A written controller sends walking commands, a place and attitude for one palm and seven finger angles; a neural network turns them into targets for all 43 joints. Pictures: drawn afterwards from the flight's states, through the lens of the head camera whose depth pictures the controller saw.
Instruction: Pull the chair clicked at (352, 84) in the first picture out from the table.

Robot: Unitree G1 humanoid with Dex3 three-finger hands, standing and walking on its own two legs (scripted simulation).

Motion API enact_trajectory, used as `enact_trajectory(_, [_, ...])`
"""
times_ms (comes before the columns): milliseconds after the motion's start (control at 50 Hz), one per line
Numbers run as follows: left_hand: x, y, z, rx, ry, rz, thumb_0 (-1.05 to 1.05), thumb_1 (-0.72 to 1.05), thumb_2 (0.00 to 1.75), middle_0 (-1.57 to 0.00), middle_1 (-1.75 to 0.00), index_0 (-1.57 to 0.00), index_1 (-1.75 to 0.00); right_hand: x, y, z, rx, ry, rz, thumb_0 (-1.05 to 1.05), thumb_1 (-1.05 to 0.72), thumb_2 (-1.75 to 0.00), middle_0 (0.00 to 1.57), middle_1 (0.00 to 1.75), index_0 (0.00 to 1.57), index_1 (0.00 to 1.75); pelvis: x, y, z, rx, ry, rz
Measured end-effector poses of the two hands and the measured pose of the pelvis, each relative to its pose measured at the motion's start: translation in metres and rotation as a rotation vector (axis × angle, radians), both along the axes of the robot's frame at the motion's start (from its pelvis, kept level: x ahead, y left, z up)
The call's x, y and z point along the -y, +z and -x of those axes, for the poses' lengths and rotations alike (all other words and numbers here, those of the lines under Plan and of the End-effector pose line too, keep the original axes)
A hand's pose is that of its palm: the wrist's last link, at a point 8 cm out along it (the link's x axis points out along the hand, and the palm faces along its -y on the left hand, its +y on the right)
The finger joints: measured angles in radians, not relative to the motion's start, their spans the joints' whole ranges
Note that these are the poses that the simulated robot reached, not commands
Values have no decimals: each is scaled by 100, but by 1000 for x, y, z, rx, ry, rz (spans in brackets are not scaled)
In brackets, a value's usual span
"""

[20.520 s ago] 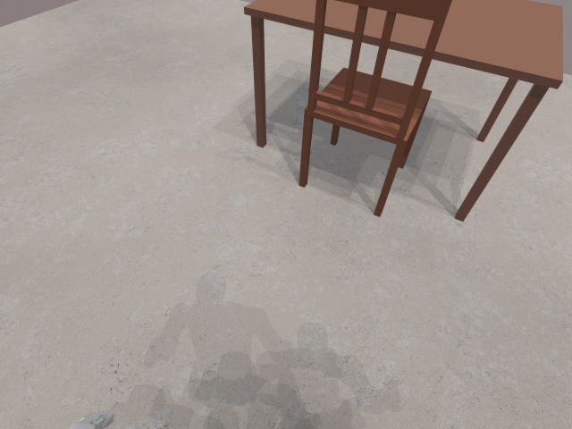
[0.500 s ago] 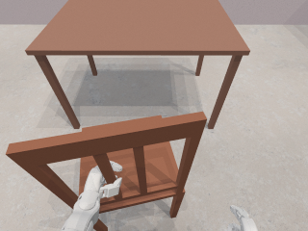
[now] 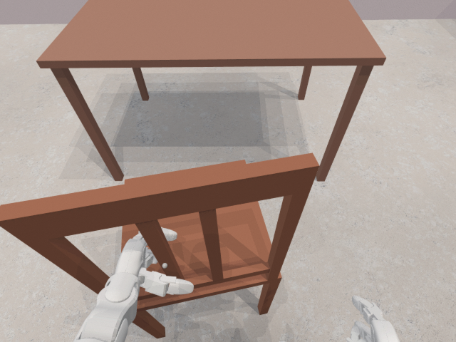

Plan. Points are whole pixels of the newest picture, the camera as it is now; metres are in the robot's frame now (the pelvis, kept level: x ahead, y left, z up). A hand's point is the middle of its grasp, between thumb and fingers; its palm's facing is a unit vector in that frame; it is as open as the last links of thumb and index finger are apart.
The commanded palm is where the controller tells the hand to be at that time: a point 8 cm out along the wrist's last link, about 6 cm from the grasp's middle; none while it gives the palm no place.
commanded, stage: open the thumb and straighten the fingers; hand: left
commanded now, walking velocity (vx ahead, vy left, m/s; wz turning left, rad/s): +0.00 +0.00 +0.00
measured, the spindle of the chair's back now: (165, 258) +0.29 +0.13 -0.05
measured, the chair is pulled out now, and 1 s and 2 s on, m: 0.54 0.54 0.54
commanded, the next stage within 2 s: draw the fingers out of the gap in 0.34 s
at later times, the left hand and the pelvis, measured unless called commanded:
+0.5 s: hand (159, 275) +0.25 +0.14 -0.04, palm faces -0.04 -0.98 -0.18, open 17.4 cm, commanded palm +0.22 +0.18 -0.02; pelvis +0.01 -0.01 -0.01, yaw +2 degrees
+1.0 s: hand (151, 324) +0.17 +0.14 -0.04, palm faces -0.02 -0.98 -0.18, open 17.5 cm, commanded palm +0.15 +0.18 -0.02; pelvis +0.01 +0.00 -0.02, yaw +3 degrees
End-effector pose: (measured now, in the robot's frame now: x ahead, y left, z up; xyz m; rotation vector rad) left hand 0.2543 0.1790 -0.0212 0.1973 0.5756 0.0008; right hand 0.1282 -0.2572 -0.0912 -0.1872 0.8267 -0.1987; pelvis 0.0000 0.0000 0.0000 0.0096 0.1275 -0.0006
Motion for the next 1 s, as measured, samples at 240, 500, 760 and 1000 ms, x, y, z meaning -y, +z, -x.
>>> enact_trajectory(240, [0, -1, 4, -8, 14, 2, 0, -52, 22, -15, -46, -16, -47, -13, -4, -32, 75, 59, -18, 1, -90, -90, 20, 30, 21, 30, 4, -8, -10, -26, 16, 1])
enact_trajectory(500, [-8, -2, 18, -21, 19, 4, -1, -54, 21, -2, -4, -2, -4, -5, -3, -38, 95, 68, 18, 1, -90, -90, 20, 30, 21, 30, 7, -13, -15, -38, 31, 8])
enact_trajectory(760, [-10, -2, 71, -45, 34, -5, -1, -54, 21, 0, 0, -1, -1, -11, 1, -42, 156, 62, 21, 1, -90, -90, 20, 30, 21, 30, 5, -18, -14, -35, 39, 13])
enact_trajectory(1000, [-8, 0, 99, -42, 38, 4, -1, -54, 21, 0, 0, -1, 0, -28, 4, -53, 231, 87, 2, 1, -90, -90, 20, 30, 21, 30, 2, -25, -6, -30, 46, 17])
